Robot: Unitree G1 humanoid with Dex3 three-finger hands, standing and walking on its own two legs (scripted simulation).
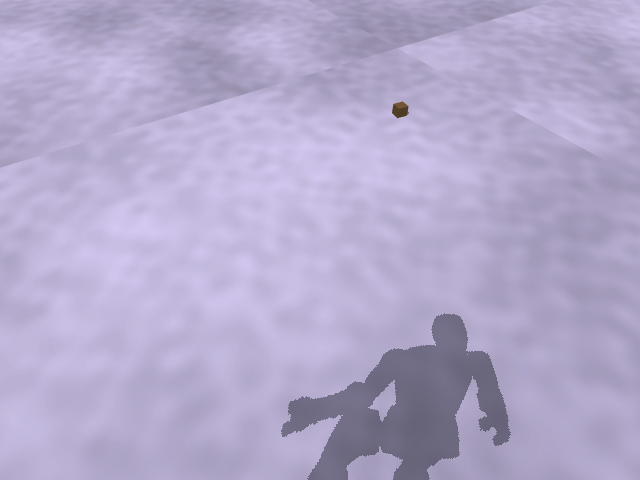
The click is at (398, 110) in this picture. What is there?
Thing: small box
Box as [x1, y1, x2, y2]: [392, 102, 408, 117]
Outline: 403,102 393,104 392,113 397,117 406,115 408,106
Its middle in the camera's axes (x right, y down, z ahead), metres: +0.47 -0.76 +2.32
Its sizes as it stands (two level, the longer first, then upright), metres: 0.066 0.062 0.061
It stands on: the floor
